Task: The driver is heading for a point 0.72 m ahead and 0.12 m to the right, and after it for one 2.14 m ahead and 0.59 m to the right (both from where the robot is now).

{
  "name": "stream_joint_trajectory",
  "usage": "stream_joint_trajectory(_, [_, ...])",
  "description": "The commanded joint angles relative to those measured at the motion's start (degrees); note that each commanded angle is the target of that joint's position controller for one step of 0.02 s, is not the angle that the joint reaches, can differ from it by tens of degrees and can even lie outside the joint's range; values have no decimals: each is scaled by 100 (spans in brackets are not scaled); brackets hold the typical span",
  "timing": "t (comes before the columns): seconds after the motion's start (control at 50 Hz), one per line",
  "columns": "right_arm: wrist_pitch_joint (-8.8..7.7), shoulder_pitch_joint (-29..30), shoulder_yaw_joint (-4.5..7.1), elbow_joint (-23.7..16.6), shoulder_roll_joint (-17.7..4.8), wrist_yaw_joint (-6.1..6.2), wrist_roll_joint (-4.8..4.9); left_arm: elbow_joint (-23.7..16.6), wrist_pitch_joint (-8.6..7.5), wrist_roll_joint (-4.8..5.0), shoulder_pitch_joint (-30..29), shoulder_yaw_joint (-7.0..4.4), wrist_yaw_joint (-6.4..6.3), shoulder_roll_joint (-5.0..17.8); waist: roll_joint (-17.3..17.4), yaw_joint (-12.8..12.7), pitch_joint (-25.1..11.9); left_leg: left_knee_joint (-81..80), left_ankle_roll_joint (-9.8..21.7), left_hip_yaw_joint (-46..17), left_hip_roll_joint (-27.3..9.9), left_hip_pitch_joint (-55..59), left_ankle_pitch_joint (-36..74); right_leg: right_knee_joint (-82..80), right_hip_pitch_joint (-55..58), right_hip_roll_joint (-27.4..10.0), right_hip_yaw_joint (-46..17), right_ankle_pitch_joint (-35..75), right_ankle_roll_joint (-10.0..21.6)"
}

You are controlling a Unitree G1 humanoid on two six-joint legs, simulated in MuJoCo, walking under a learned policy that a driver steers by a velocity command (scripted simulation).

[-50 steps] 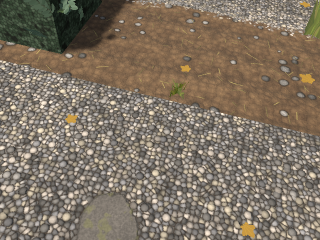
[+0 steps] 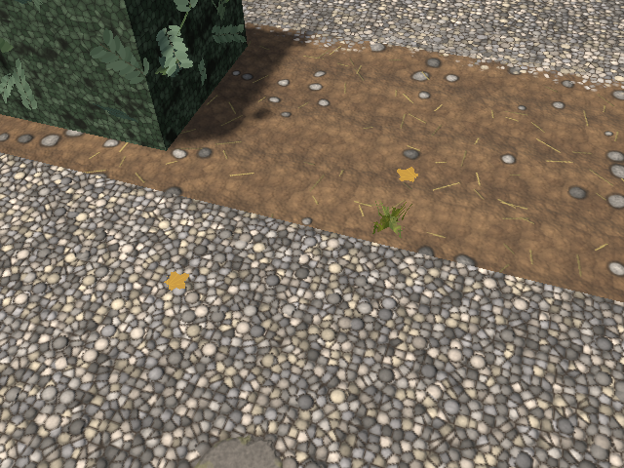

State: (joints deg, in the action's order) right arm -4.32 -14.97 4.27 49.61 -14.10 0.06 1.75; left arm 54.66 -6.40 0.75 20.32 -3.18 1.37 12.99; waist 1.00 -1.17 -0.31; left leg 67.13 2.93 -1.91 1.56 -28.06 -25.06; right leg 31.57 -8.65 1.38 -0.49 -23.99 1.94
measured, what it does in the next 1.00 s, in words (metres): walks ahead, turning right: left foot, then right foot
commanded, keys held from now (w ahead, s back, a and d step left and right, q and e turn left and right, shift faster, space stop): w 0.28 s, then w+e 0.72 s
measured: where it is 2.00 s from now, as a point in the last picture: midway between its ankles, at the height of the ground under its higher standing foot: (424, 316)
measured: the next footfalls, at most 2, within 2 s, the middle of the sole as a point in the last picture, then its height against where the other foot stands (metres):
left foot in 0.28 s outside the picture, level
right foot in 0.84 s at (416, 442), level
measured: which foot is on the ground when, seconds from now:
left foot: up 0.00-0.26, down 0.28-0.86, up 0.88-1.00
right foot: down 0.00-0.30, up 0.32-0.82, down 0.84-1.00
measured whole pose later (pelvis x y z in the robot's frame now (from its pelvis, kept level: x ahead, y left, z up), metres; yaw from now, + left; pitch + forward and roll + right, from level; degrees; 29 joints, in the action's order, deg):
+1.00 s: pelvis +0.51 -0.07 +0.01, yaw -21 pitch +2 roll +0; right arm -6.8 -10.4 3.0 48.1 -16.6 0.1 0.5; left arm 43.0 -3.3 0.5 13.1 -4.1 1.7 15.6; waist 0.8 -0.3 3.3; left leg 68.3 0.3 -2.2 -4.6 -27.3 -19.8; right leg 26.7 -19.0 5.4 0.0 -8.9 5.6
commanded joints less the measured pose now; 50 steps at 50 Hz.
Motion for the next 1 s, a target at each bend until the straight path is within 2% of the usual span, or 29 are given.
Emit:
stream_joint_trajectory(0.02, [-108,946,45,-731,-301,-71,-55,-126,101,-40,389,-35,-35,623,-555,-141,458,-311,31,-38,-616,-2409,805,-1544,1407,-1714,-1800,3338,952])
stream_joint_trajectory(0.08, [-48,1502,-84,-954,22,-113,-112,-86,185,-8,307,-25,-192,724,-671,-197,556,-1952,-166,456,-322,-1191,1861,-2048,411,-1113,-801,3379,758])
stream_joint_trajectory(0.12, [-69,1925,-125,-1119,53,-139,-82,-15,180,23,449,-71,-281,917,-719,-276,596,-2858,-214,560,-139,-535,2401,-2294,113,-1078,-623,3105,751])
stream_joint_trajectory(0.2, [-95,2037,-37,-1234,-337,-185,-39,126,111,107,505,-141,-279,1033,-793,-83,585,-3635,37,354,-139,-70,2548,-2190,646,-1457,-646,3452,697])
stream_joint_trajectory(0.24, [-89,1529,81,-1104,-555,-168,-68,135,157,76,409,-182,-260,1112,-826,268,123,-3663,253,510,66,706,2202,-1333,981,-1471,-486,5264,554])
stream_joint_trajectory(0.26, [-70,755,194,-857,-733,-143,-54,122,201,43,370,-167,-251,1066,-768,658,-342,-3731,424,607,201,1719,2142,-391,836,-1281,-321,5935,447])
stream_joint_trajectory(0.28, [-50,-275,287,-583,-938,-115,-47,44,215,-40,249,-125,-241,993,-607,1121,-909,-3581,674,93,-246,3332,2145,987,-164,-1053,-241,5238,290])
stream_joint_trajectory(0.3, [-50,-939,372,-438,-1445,-105,-197,-54,166,-60,910,72,-191,266,836,871,-1920,-3911,1498,-2536,-1910,5405,953,3458,-2243,-162,-62,1817,-10])
stream_joint_trajectory(0.32, [-51,-1043,259,-385,-1101,-141,-157,83,32,87,996,49,-116,433,1274,908,-2374,-5016,1802,-4363,-2494,5311,-149,4443,-2883,147,-923,-794,82])
stream_joint_trajectory(0.34, [-78,-420,160,-402,-817,-137,-94,-159,-16,253,347,-114,-95,967,909,807,-1144,-5249,1465,-3531,-2290,4368,-543,4734,-3426,-198,-855,-480,174])
stream_joint_trajectory(0.36, [-107,80,105,-470,-666,-129,-84,-322,-24,261,-112,-124,-115,1005,525,614,-491,-5437,1222,-2654,-2077,3365,-175,4463,-3342,-533,-659,86,237])
stream_joint_trajectory(0.38, [-158,441,56,-456,-528,-138,-143,-355,13,169,-255,-139,-169,894,223,392,-157,-5630,1048,-2071,-1858,2568,387,4112,-3077,-751,-582,467,223])
stream_joint_trajectory(0.42, [-251,760,5,-371,-360,-168,-232,-284,188,115,47,-166,-227,687,477,12,-41,-5957,853,-1235,-1548,1709,980,3761,-2415,-989,-655,861,191])
stream_joint_trajectory(0.44, [-292,757,5,-303,-337,-174,-216,-260,257,122,121,-147,-237,555,441,-35,21,-6076,872,-962,-1509,1493,1153,3672,-2350,-1012,-634,893,149])
stream_joint_trajectory(0.5, [-329,577,60,-105,-559,-95,-252,-473,369,101,-302,-189,-275,597,243,-39,300,-6302,908,-375,-1512,1402,1553,3174,-2901,-990,-752,1508,-3])
stream_joint_trajectory(0.58, [-314,342,56,52,-690,11,-251,-683,291,47,-840,-200,-184,592,91,84,354,-6286,784,281,-1435,1823,2136,2014,-3251,-828,-724,2778,-79])
stream_joint_trajectory(0.64, [-269,92,54,151,-807,65,-208,-918,262,17,-1463,-100,-62,432,37,348,504,-6308,681,714,-1431,2087,2286,1137,-3117,-788,-270,3267,-77])
stream_joint_trajectory(0.74, [-34,-450,109,358,-963,68,-114,-1474,278,52,-2205,-15,153,414,28,590,691,-5779,608,971,-1826,3399,2977,469,-3587,-716,77,2349,139])
stream_joint_trajectory(0.8, [109,-248,180,239,-1238,105,-97,-1622,300,67,-1847,-123,239,685,360,235,232,-4652,420,1263,-1842,3595,5622,413,-2587,-232,628,1354,414])
stream_joint_trajectory(0.82, [169,-178,187,202,-1282,135,-103,-1507,311,87,-1182,-244,239,884,430,-155,-171,-3685,321,1392,-1740,3442,6473,320,-1674,53,784,1238,565])
stream_joint_trajectory(0.84, [195,-149,145,144,-1222,170,-107,-1262,323,110,-162,-455,167,1263,286,-663,-709,-2317,97,1529,-1489,2741,6239,-21,-119,236,644,1566,803])
stream_joint_trajectory(0.86, [111,-347,27,-91,-868,162,-231,-1134,384,90,564,-654,16,1896,-722,-720,-1348,-249,-230,1569,-1042,703,3716,-129,1931,-998,-1468,1337,1388])
stream_joint_trajectory(0.88, [-156,-508,-178,-339,-319,59,-238,-1316,320,84,324,-619,31,2109,-1513,-263,-2090,1335,-455,415,169,-1199,-733,-1199,3222,-2165,-4750,637,2391])
stream_joint_trajectory(0.9, [-373,208,-37,-469,-898,-31,-22,-1334,286,7,423,-459,43,1561,-831,-633,-1940,1549,-289,-406,-165,-1868,-510,-1484,3262,-2034,-4393,716,2064])
stream_joint_trajectory(0.92, [-473,527,-37,-588,-934,-59,86,-1334,244,-7,190,-390,26,1298,-633,-554,-1228,1254,-147,-321,-421,-2055,-27,-1429,2574,-1823,-3412,1212,1806])
stream_joint_trajectory(0.94, [-495,540,-43,-548,-865,-14,-14,-1418,221,12,-236,-346,25,1162,-59,-249,-765,669,-134,-294,-683,-1729,374,-1458,1625,-1546,-2707,1795,1607])
stream_joint_trajectory(0.96, [-431,518,16,-484,-914,31,-142,-1523,217,-12,-585,-266,17,927,25,-34,-465,205,-153,-257,-853,-1336,638,-1591,936,-1314,-2194,2307,1446])
stream_joint_trajectory(0.98, [-348,390,36,-520,-917,20,-166,-1620,208,-77,-730,-253,-5,944,-255,148,-396,49,-228,-303,-904,-971,738,-1723,425,-1274,-2135,2660,1534])
stream_joint_trajectory(1.0, [-273,299,45,-539,-892,16,-197,-1652,193,-55,-779,-260,-19,962,-247,222,-334,-178,-335,-284,-916,-843,766,-1819,176,-1206,-2029,2900,1577])
Velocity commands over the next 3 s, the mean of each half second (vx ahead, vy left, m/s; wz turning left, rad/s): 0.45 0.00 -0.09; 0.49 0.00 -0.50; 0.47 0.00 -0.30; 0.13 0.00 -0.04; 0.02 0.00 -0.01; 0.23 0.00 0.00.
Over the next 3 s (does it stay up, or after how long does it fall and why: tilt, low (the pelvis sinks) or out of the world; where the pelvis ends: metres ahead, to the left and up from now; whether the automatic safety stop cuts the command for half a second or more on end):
stays up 0.94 -0.29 0.01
